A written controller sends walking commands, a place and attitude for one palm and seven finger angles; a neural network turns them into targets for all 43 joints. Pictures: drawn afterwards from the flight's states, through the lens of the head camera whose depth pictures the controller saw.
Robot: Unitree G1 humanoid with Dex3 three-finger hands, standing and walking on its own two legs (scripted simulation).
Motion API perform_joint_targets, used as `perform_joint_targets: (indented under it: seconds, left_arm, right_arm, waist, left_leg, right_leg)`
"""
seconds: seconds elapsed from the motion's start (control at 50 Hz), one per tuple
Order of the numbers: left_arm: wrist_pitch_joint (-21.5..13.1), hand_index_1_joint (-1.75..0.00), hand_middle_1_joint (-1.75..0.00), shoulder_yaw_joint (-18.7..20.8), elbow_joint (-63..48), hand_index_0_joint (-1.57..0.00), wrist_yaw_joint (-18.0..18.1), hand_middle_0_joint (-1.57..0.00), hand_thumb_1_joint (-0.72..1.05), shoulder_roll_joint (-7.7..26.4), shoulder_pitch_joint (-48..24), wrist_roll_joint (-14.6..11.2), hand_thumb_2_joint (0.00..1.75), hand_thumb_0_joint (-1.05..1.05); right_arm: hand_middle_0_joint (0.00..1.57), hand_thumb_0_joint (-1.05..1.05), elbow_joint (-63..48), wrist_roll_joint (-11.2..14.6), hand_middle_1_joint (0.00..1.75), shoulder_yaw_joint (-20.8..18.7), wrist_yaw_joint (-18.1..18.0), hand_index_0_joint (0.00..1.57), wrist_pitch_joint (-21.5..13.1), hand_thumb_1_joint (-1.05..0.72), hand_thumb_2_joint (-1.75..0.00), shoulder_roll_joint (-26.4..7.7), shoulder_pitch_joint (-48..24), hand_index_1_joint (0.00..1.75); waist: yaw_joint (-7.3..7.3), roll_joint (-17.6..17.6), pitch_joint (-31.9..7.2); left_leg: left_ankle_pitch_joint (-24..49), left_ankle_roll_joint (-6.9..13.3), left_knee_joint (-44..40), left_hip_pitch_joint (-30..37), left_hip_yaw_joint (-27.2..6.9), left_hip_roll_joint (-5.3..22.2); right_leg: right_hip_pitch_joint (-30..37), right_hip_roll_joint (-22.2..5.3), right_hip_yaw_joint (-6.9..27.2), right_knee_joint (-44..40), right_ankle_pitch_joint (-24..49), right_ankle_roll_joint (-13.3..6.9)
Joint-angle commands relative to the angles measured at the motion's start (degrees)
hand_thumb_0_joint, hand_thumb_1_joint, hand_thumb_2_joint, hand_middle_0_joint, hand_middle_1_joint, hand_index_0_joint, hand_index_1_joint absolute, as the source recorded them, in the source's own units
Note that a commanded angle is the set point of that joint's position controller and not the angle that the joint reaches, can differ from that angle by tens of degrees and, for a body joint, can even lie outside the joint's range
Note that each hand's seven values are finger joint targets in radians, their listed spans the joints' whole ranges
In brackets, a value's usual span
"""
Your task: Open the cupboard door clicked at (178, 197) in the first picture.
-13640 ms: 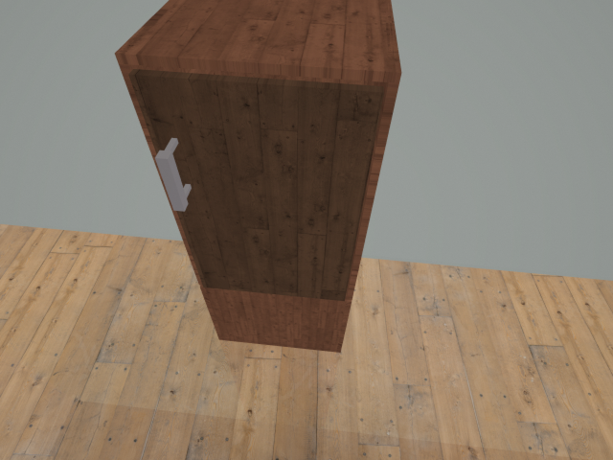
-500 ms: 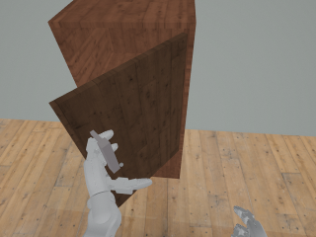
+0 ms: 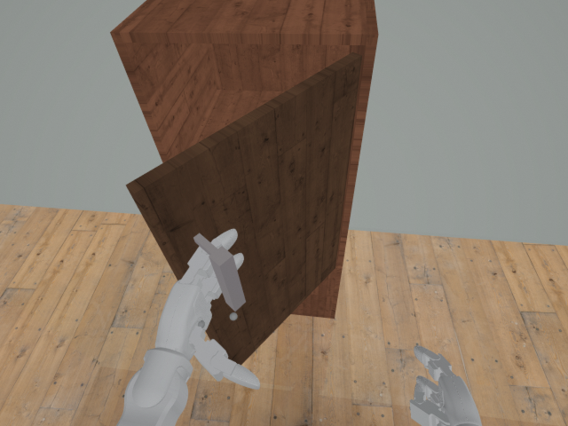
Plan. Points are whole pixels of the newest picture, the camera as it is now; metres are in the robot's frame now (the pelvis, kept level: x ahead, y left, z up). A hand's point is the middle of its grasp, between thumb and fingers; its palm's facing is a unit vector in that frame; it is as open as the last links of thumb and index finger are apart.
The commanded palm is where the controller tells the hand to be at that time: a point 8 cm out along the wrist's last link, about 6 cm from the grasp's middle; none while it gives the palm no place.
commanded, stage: slide the hand sideways off the handle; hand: left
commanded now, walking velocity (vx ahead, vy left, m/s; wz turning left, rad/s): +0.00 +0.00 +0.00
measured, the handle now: (219, 272) +0.31 +0.11 +0.07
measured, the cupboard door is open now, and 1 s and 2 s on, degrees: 54 51 51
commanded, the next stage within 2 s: draw the hand back to the body in 0.94 s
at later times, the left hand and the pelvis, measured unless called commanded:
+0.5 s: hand (194, 340) +0.22 +0.12 +0.07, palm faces -0.10 -0.99 +0.00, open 16.1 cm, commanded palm +0.19 +0.18 +0.07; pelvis +0.01 +0.03 -0.01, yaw -2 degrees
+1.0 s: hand (146, 370) +0.18 +0.17 +0.07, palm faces -0.07 -1.00 -0.01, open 16.3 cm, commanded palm +0.16 +0.23 +0.07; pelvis +0.01 +0.03 -0.02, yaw -1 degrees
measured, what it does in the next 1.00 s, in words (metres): stands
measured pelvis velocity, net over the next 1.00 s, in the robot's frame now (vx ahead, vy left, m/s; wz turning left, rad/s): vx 0.01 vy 0.03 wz -0.02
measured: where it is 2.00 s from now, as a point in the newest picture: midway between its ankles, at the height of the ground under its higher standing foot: outside the picture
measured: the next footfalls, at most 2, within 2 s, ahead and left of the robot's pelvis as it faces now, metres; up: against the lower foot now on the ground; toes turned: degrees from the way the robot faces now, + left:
none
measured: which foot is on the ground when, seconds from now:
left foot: down 0.00-1.00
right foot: down 0.00-1.00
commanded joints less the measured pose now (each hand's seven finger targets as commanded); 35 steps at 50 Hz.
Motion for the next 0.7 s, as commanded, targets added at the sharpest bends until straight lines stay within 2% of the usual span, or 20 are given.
perform_joint_targets:
  seconds: [0.0, 0.02, 0.04, 0.08, 0.12, 0.14, 0.16, 0.18, 0.22, 0.24, 0.3, 0.32, 0.4, 0.44, 0.48, 0.52, 0.54, 0.58, 0.64, 0.68]
  left_arm:
    - [-3.18, -0.30, -0.30, 3.79, -14.52, -0.15, 2.91, -0.15, -0.50, 0.35, -5.10, -0.29, 0.30, 0.00]
    - [-3.30, -0.30, -0.30, 2.91, -15.25, -0.15, 3.56, -0.15, -0.50, -0.39, -2.57, 0.65, 0.30, 0.00]
    - [-3.27, -0.30, -0.30, 3.77, -15.70, -0.15, 4.26, -0.15, -0.50, 0.46, -0.08, 1.16, 0.30, 0.00]
    - [-3.61, -0.30, -0.30, 3.24, -18.46, -0.15, 5.14, -0.15, -0.50, 0.67, 0.82, 2.46, 0.30, 0.00]
    - [-3.74, -0.30, -0.30, 2.22, -20.31, -0.15, 5.61, -0.15, -0.50, 0.25, 3.88, 3.26, 0.30, 0.00]
    - [-3.74, -0.30, -0.30, 2.39, -20.95, -0.15, 5.80, -0.15, -0.50, 0.78, 4.76, 3.53, 0.30, 0.00]
    - [-3.92, -0.30, -0.30, 2.58, -22.22, -0.15, 5.88, -0.15, -0.50, 1.07, 5.18, 3.64, 0.30, 0.00]
    - [-4.01, -0.30, -0.30, 3.59, -23.05, -0.15, 5.94, -0.15, -0.50, 1.98, 6.86, 3.62, 0.30, 0.00]
    - [-4.21, -0.30, -0.30, 2.74, -24.75, -0.15, 5.70, -0.15, -0.50, 1.12, 6.97, 3.31, 0.30, 0.00]
    - [-4.23, -0.30, -0.30, 3.85, -24.76, -0.15, 5.69, -0.15, -0.50, 2.08, 8.70, 3.04, 0.30, 0.00]
    - [-4.26, -0.30, -0.30, 3.12, -26.32, -0.15, 4.98, -0.15, -0.50, 1.26, 10.29, 2.45, 0.30, 0.00]
    - [-4.21, -0.30, -0.30, 3.24, -26.64, -0.15, 4.92, -0.15, -0.50, 1.52, 10.24, 2.44, 0.30, 0.00]
    - [-4.06, -0.30, -0.30, 4.11, -29.42, -0.15, 4.00, -0.15, -0.50, 2.04, 15.84, 1.88, 0.30, 0.00]
    - [-3.64, -0.30, -0.30, 4.09, -29.61, -0.15, 3.21, -0.15, -0.50, 2.19, 18.50, 1.70, 0.30, 0.00]
    - [-3.67, -0.30, -0.30, 3.91, -31.89, -0.15, 2.58, -0.15, -0.50, 2.33, 19.68, 1.53, 0.30, 0.00]
    - [-3.61, -0.30, -0.30, 3.29, -33.07, -0.15, 2.07, -0.15, -0.50, 2.49, 18.74, 1.60, 0.30, 0.00]
    - [-3.43, -0.30, -0.30, 3.95, -32.60, -0.15, 1.81, -0.15, -0.50, 3.05, 19.95, 1.58, 0.30, 0.00]
    - [-3.56, -0.30, -0.30, 4.29, -33.16, -0.15, 1.17, -0.15, -0.50, 3.32, 19.64, 1.40, 0.30, 0.00]
    - [-3.27, -0.30, -0.30, 6.51, -32.75, -0.15, 0.26, -0.15, -0.50, 4.62, 22.83, 0.31, 0.30, 0.00]
    - [-3.25, -0.30, -0.30, 8.26, -33.58, -0.15, -0.40, -0.15, -0.50, 6.00, 21.98, -0.28, 0.30, 0.00]
  right_arm:
    - [0.20, 0.00, -10.84, 0.08, 0.30, -2.15, 0.30, 0.20, -4.08, -0.90, -0.90, -4.83, -4.79, 0.30]
    - [0.20, 0.00, -11.36, -0.04, 0.30, -2.21, 0.61, 0.20, -4.22, -0.90, -0.90, -4.74, -4.31, 0.30]
    - [0.20, 0.00, -11.72, -0.16, 0.30, -2.40, 0.84, 0.20, -4.22, -0.90, -0.90, -4.89, -4.13, 0.30]
    - [0.20, 0.00, -12.35, -0.26, 0.30, -2.59, 1.18, 0.20, -4.23, -0.90, -0.90, -4.76, -3.51, 0.30]
    - [0.20, 0.00, -13.29, -0.36, 0.30, -2.56, 1.56, 0.20, -4.27, -0.90, -0.90, -4.75, -3.24, 0.30]
    - [0.20, 0.00, -13.43, -0.40, 0.30, -2.68, 1.61, 0.20, -4.23, -0.90, -0.90, -4.90, -2.88, 0.30]
    - [0.20, 0.00, -13.80, -0.53, 0.30, -2.78, 1.63, 0.20, -4.31, -0.90, -0.90, -4.94, -2.96, 0.30]
    - [0.20, 0.00, -13.99, -0.55, 0.30, -2.88, 1.58, 0.20, -4.29, -0.90, -0.90, -4.92, -2.69, 0.30]
    - [0.20, 0.00, -14.27, -0.51, 0.30, -2.83, 1.52, 0.20, -4.42, -0.90, -0.90, -4.97, -2.45, 0.30]
    - [0.20, 0.00, -14.27, -0.48, 0.30, -2.97, 1.39, 0.20, -4.51, -0.90, -0.90, -5.06, -2.41, 0.30]
    - [0.20, 0.00, -14.53, -0.37, 0.30, -2.96, 1.19, 0.20, -4.79, -0.90, -0.90, -5.20, -1.92, 0.30]
    - [0.20, 0.00, -14.55, -0.32, 0.30, -2.99, 1.14, 0.20, -4.83, -0.90, -0.90, -5.29, -1.64, 0.30]
    - [0.20, 0.00, -15.15, -0.34, 0.30, -3.23, 1.09, 0.20, -5.25, -0.90, -0.90, -5.14, -0.83, 0.30]
    - [0.20, 0.00, -15.30, -0.16, 0.30, -3.34, 1.09, 0.20, -5.16, -0.90, -0.90, -5.36, -0.36, 0.30]
    - [0.20, 0.00, -15.83, -0.09, 0.30, -3.47, 1.11, 0.20, -5.18, -0.90, -0.90, -5.38, -0.39, 0.30]
    - [0.20, 0.00, -16.12, -0.18, 0.30, -3.46, 1.03, 0.20, -5.26, -0.90, -0.90, -5.50, -0.16, 0.30]
    - [0.20, 0.00, -16.13, -0.19, 0.30, -3.53, 0.83, 0.20, -5.29, -0.90, -0.90, -5.55, -0.14, 0.30]
    - [0.20, 0.00, -16.23, -0.18, 0.30, -3.51, 0.70, 0.20, -5.34, -0.90, -0.90, -5.59, -0.05, 0.30]
    - [0.20, 0.00, -16.61, 0.04, 0.30, -3.73, 0.33, 0.20, -5.30, -0.90, -0.90, -5.59, -0.14, 0.30]
    - [0.20, 0.00, -16.58, 0.12, 0.30, -3.67, -0.01, 0.20, -5.31, -0.90, -0.90, -5.68, -0.25, 0.30]
  waist:
    - [-0.06, -7.28, -8.80]
    - [0.31, -6.66, -8.03]
    - [0.80, -6.48, -8.47]
    - [0.48, -5.02, -9.08]
    - [0.53, -3.28, -7.75]
    - [0.27, -5.08, -7.83]
    - [0.39, -4.56, -8.13]
    - [0.66, -3.89, -8.68]
    - [-0.07, -4.00, -8.23]
    - [0.10, -4.61, -8.26]
    - [-0.35, -3.13, -8.28]
    - [-0.62, -3.61, -7.78]
    - [0.31, -2.85, -10.50]
    - [0.10, -4.69, -10.48]
    - [0.28, -3.09, -10.34]
    - [-0.67, -3.24, -8.93]
    - [-0.48, -4.33, -8.58]
    - [-0.65, -2.92, -8.19]
    - [-0.08, -4.71, -8.60]
    - [-0.08, -3.43, -8.83]
  left_leg:
    - [5.73, -0.34, -5.37, 0.76, -2.52, 1.53]
    - [6.30, -0.27, -5.89, 1.11, -2.53, 1.66]
    - [7.09, -0.15, -6.01, 1.36, -2.60, 1.82]
    - [8.03, -0.05, -5.98, 2.08, -2.27, 1.91]
    - [7.92, -0.11, -6.12, 2.15, -2.33, 2.11]
    - [8.20, 0.04, -5.85, 1.88, -2.56, 2.30]
    - [8.33, 0.02, -5.66, 1.72, -2.49, 2.27]
    - [8.20, -0.05, -5.39, 1.59, -2.32, 2.33]
    - [7.92, -0.07, -5.11, 1.57, -2.59, 2.41]
    - [8.15, -0.05, -4.74, 1.19, -2.71, 2.55]
    - [8.43, -0.33, -4.25, 1.33, -2.98, 2.63]
    - [8.01, -0.40, -4.15, 1.22, -3.31, 2.77]
    - [11.37, -0.72, -3.62, 2.04, -3.52, 2.92]
    - [13.53, -0.74, -3.13, 1.73, -3.75, 3.08]
    - [14.25, -0.99, -2.79, 1.82, -3.84, 3.14]
    - [12.93, -1.18, -2.45, 1.47, -4.34, 3.29]
    - [12.82, -1.06, -2.27, 0.84, -4.43, 3.35]
    - [11.06, -1.19, -1.98, 0.14, -4.38, 3.10]
    - [10.09, -1.01, -1.52, -1.24, -4.33, 3.03]
    - [9.61, -1.04, -1.11, -1.76, -4.12, 2.86]
  right_leg:
    - [8.09, -6.09, 12.15, -11.47, 9.70, 6.00]
    - [7.50, -5.50, 11.06, -10.61, 10.34, 5.56]
    - [7.41, -5.08, 10.37, -9.93, 11.09, 5.29]
    - [6.50, -4.43, 9.34, -8.43, 12.56, 4.93]
    - [4.62, -3.74, 8.24, -7.40, 11.75, 4.39]
    - [4.59, -3.52, 8.06, -7.07, 11.80, 4.38]
    - [4.48, -3.49, 8.12, -6.73, 12.09, 4.36]
    - [4.37, -3.37, 8.07, -6.41, 11.86, 4.29]
    - [3.06, -2.98, 7.48, -5.83, 11.28, 4.22]
    - [3.12, -2.82, 7.71, -5.72, 11.36, 4.23]
    - [1.50, -2.49, 6.68, -4.56, 11.41, 4.14]
    - [0.53, -2.31, 6.29, -4.28, 10.60, 4.10]
    - [1.32, -2.07, 5.68, -2.64, 13.46, 3.93]
    - [1.61, -1.91, 5.53, -2.14, 15.36, 4.01]
    - [0.73, -1.93, 5.33, -1.44, 15.40, 4.05]
    - [-1.39, -1.81, 4.89, -1.18, 13.73, 4.13]
    - [-1.29, -1.69, 5.02, -1.13, 13.49, 4.11]
    - [-2.24, -1.81, 4.98, -0.94, 11.96, 4.09]
    - [-1.56, -1.59, 5.24, -1.02, 11.30, 4.10]
    - [-1.70, -1.73, 5.48, -0.96, 11.13, 4.11]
